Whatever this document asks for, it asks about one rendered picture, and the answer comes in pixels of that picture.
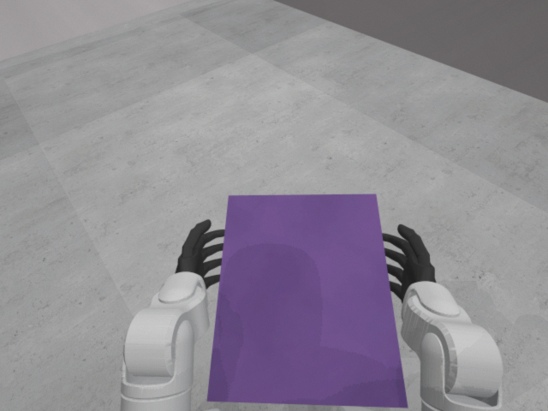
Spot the carton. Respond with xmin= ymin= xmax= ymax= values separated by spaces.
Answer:
xmin=207 ymin=194 xmax=408 ymax=408

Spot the right robot hand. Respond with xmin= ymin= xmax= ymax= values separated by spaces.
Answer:
xmin=382 ymin=224 xmax=436 ymax=303

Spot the robot left forearm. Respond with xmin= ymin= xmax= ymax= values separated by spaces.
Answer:
xmin=120 ymin=271 xmax=210 ymax=411

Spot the robot right forearm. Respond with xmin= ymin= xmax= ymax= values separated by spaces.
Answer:
xmin=401 ymin=281 xmax=503 ymax=411

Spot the left robot hand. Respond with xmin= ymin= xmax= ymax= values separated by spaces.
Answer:
xmin=175 ymin=219 xmax=225 ymax=289

